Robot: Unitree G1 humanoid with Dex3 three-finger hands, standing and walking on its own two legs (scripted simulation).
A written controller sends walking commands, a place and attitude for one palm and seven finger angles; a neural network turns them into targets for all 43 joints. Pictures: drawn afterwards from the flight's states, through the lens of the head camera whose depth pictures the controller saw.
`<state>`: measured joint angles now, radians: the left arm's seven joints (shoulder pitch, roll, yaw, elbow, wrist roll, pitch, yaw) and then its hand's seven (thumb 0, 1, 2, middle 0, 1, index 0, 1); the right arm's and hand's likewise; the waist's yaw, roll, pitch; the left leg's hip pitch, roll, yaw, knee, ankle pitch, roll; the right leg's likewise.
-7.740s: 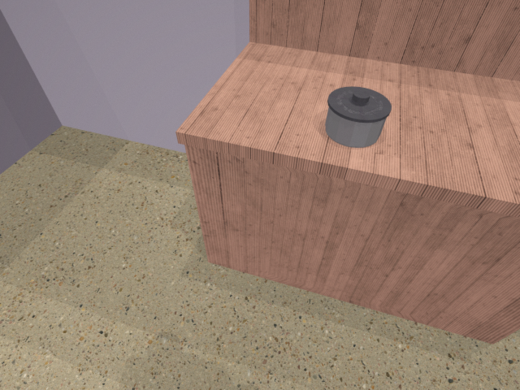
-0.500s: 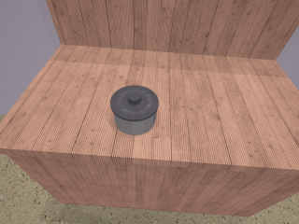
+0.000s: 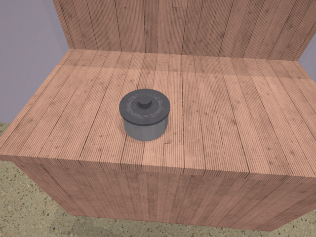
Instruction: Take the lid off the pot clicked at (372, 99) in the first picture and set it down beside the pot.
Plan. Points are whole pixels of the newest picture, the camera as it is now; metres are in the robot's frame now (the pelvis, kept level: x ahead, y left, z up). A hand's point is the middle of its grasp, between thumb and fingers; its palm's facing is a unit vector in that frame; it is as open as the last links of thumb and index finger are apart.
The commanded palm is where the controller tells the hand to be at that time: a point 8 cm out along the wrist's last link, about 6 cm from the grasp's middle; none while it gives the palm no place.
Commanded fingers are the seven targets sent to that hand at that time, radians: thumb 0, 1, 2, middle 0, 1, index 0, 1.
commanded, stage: look again from close up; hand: left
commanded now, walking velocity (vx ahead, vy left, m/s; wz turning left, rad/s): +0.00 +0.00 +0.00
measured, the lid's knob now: (144, 101) +0.48 +0.08 +0.08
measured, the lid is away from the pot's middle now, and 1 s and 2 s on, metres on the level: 0.00 0.00 0.00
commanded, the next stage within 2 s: lift the closed hand beside the body in 0.68 s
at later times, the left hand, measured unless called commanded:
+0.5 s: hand out of the picture +0.03 +0.15 -0.18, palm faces +0.01 -0.99 -0.16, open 7.4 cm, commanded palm none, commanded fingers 0.00 0.90 0.90 -0.20 -0.30 -0.20 -0.30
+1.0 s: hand (90, 228) +0.16 +0.18 -0.06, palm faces +0.12 -0.94 -0.31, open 6.4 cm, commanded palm +0.11 +0.22 -0.03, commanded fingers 0.00 0.90 0.90 -0.73 -0.88 -0.73 -0.88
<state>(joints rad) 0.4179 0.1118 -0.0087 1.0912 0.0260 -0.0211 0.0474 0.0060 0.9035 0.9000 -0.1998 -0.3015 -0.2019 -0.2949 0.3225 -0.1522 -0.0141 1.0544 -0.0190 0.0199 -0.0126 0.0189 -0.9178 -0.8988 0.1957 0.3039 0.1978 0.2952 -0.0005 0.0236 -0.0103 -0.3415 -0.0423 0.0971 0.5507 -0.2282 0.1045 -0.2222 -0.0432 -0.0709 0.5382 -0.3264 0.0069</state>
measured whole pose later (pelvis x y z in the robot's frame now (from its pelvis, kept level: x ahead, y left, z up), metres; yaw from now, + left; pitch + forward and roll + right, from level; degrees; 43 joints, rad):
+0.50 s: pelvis +0.02 -0.01 +0.00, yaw -1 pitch +0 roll -1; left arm 0.33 0.16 -0.01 1.01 0.02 -0.01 0.05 0.01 0.91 0.90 -0.20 -0.30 -0.20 -0.29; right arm 0.26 -0.16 0.00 1.04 -0.01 -0.01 -0.03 0.01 -0.94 -0.90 0.20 0.30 0.20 0.30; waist 0.00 -0.04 0.01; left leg -0.27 -0.03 0.10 0.52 -0.25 0.08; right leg -0.14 -0.02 -0.06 0.46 -0.32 0.02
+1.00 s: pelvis +0.01 +0.00 +0.00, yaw +0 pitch -1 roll +0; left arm 0.43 0.18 -0.05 0.30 0.00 0.00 0.15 0.03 0.96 0.90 -0.36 -0.48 -0.36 -0.48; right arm 0.28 -0.23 0.01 0.81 0.03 -0.19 0.00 0.02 -0.92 -0.90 0.20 0.30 0.20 0.30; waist -0.01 0.06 -0.04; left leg -0.26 -0.07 0.10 0.47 -0.21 0.10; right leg -0.15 -0.05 -0.03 0.48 -0.32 0.02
